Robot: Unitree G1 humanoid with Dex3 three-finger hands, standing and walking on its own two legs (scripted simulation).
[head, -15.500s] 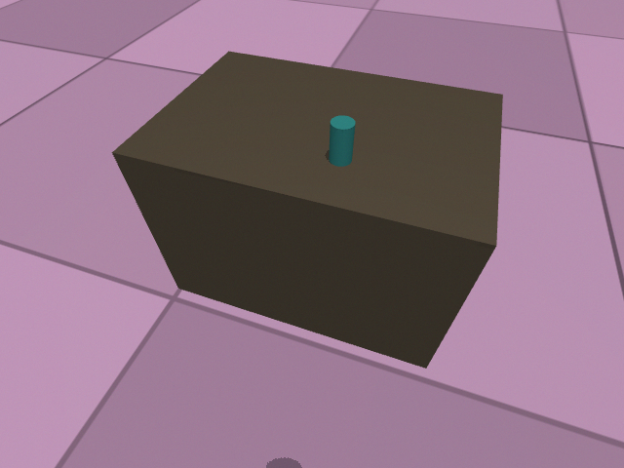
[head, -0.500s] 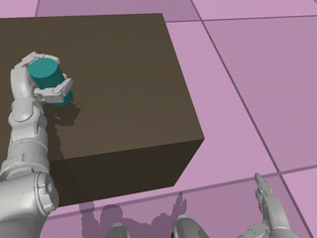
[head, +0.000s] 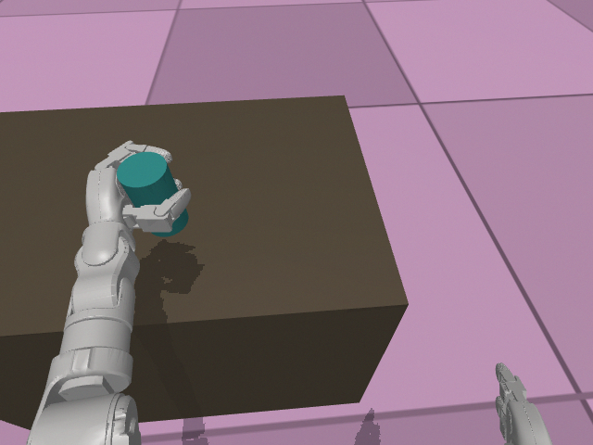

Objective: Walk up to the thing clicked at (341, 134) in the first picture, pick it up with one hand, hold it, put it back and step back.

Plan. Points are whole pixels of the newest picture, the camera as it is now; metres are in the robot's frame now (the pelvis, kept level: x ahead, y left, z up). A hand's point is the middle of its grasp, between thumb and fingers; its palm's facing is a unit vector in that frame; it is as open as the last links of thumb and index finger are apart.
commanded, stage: lift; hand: left
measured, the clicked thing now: (156, 196) +0.42 +0.20 +0.12
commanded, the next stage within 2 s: hold in 0.74 s
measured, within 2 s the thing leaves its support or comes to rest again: neither
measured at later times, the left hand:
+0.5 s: hand (142, 214) +0.34 +0.18 +0.18, palm faces +0.19 -0.98 -0.01, open 8.3 cm
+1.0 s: hand (129, 216) +0.32 +0.18 +0.20, palm faces +0.19 -0.98 +0.02, open 8.3 cm
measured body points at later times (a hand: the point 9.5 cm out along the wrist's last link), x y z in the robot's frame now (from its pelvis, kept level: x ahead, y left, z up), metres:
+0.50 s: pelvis -0.03 -0.01 +0.02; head -0.04 -0.03 +0.47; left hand +0.32 +0.23 +0.19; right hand +0.14 -0.27 -0.05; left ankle -0.01 +0.12 -0.70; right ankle +0.00 -0.16 -0.70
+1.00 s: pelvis -0.02 -0.01 +0.02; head -0.05 -0.02 +0.47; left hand +0.30 +0.23 +0.21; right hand +0.14 -0.26 -0.04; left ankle -0.01 +0.12 -0.70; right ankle +0.00 -0.16 -0.70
